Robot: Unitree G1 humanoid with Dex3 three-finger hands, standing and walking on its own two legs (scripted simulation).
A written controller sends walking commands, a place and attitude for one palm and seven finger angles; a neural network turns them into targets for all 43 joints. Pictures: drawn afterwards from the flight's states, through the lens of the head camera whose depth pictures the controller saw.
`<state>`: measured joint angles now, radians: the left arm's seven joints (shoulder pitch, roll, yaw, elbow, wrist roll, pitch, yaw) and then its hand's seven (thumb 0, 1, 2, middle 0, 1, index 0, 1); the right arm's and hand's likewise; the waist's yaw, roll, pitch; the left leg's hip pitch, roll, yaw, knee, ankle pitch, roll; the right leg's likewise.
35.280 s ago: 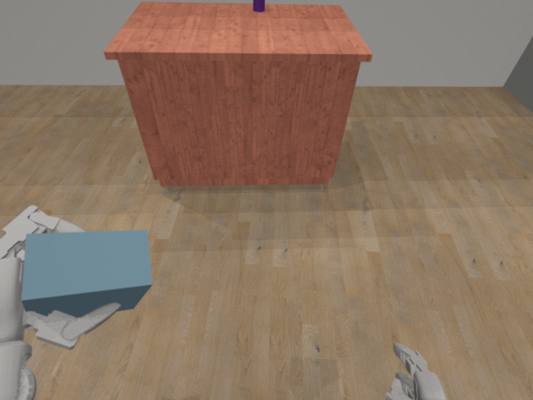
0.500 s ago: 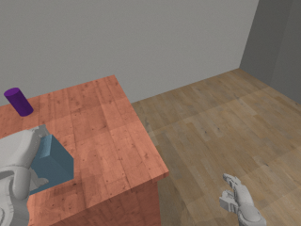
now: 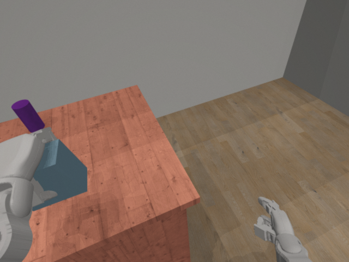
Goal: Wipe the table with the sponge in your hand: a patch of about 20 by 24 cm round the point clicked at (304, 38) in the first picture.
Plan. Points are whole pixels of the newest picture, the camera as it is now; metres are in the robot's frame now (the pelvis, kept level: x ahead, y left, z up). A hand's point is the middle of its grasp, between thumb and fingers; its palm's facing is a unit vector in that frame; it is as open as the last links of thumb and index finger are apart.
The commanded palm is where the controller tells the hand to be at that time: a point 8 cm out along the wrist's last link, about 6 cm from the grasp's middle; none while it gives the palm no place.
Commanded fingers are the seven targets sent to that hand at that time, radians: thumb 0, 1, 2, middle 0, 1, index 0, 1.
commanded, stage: lift the sponge slowly off the table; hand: left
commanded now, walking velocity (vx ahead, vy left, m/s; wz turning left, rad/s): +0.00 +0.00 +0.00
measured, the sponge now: (51, 180) +0.21 +0.31 +0.12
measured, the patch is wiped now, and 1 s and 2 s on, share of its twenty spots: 1.00 1.00 1.00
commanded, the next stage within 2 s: bring the sponge back beside the body in 0.12 s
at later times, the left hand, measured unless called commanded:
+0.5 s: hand (42, 169) +0.21 +0.30 +0.16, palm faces +0.19 -0.14 -0.97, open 10.5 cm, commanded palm +0.16 +0.30 +0.23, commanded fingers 0.00 0.10 1.30 -1.20 -1.60 -1.20 -1.60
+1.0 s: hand (52, 173) +0.21 +0.29 +0.15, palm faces +0.18 -0.17 -0.97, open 10.5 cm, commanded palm +0.16 +0.29 +0.22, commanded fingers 0.00 0.10 1.30 -1.20 -1.60 -1.20 -1.60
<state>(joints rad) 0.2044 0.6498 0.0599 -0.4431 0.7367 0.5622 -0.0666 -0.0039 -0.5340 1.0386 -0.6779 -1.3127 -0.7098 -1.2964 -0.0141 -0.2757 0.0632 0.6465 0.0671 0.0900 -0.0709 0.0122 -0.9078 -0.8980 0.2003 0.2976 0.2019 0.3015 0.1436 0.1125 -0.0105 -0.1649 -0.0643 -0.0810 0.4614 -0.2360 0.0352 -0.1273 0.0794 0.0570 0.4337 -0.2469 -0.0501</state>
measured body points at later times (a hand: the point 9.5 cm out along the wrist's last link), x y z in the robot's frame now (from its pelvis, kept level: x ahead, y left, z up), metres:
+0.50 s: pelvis +0.01 +0.00 +0.00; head -0.01 -0.04 +0.45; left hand +0.19 +0.31 +0.21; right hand +0.27 -0.19 -0.07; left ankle +0.01 +0.10 -0.74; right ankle -0.01 -0.09 -0.74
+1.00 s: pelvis +0.01 +0.00 +0.00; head -0.01 -0.04 +0.45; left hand +0.19 +0.29 +0.20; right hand +0.27 -0.19 -0.07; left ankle +0.01 +0.10 -0.74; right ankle -0.01 -0.09 -0.74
